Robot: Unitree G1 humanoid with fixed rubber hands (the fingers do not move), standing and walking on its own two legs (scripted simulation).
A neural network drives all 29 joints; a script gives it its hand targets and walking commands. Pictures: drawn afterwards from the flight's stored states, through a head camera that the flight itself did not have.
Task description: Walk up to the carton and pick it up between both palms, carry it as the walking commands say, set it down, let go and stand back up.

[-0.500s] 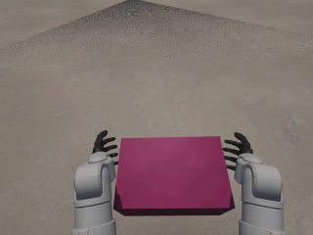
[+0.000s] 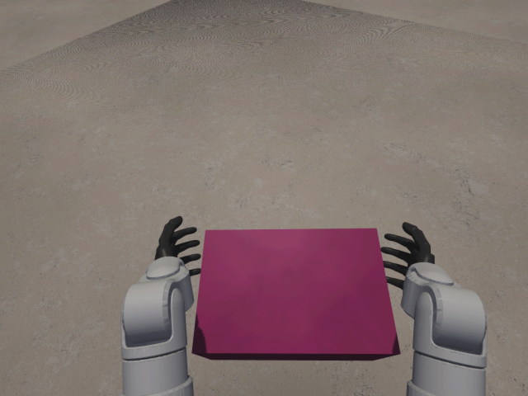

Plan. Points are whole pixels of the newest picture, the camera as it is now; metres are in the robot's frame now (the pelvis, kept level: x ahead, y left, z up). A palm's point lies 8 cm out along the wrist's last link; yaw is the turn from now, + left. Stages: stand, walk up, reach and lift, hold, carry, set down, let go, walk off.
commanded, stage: carry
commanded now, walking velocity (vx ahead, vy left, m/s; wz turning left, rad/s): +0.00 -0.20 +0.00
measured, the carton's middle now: (290, 296) +0.29 -0.01 -0.02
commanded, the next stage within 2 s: none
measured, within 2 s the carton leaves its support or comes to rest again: neither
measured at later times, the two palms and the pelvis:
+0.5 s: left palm (275, 301) +0.23 +0.02 +0.09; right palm out of the picture +0.22 -0.32 +0.08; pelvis -0.05 -0.14 +0.00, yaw -1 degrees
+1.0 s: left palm (353, 339) +0.18 -0.07 +0.12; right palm out of the picture +0.18 -0.41 +0.10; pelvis -0.09 -0.24 +0.01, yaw +1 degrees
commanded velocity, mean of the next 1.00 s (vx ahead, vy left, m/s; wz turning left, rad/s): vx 0.00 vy -0.12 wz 0.00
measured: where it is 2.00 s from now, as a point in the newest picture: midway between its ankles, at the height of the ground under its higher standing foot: outside the picture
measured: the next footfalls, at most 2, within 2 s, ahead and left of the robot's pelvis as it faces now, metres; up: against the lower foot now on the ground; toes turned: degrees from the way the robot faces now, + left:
left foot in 0.14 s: +0.00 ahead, +0.09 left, +0.00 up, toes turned +10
right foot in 0.38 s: +0.03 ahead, -0.25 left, +0.00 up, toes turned -10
